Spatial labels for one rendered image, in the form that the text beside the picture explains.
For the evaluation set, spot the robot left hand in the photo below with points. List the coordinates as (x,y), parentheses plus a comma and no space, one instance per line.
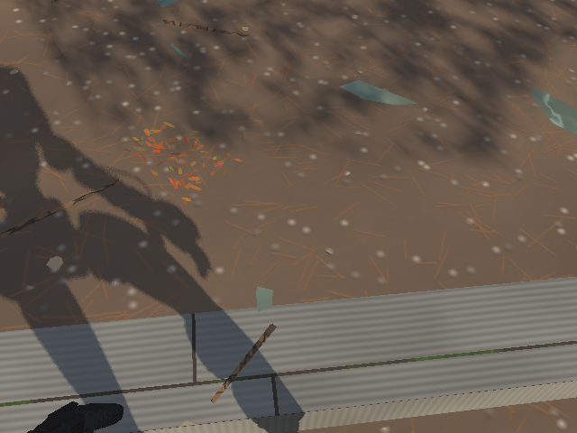
(74,418)

